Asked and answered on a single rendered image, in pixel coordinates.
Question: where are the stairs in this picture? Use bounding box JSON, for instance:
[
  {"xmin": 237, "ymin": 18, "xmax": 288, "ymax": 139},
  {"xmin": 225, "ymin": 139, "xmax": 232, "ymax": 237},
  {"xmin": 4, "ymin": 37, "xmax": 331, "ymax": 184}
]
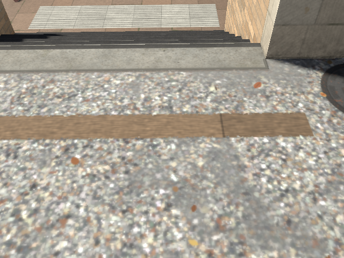
[{"xmin": 0, "ymin": 30, "xmax": 250, "ymax": 46}]

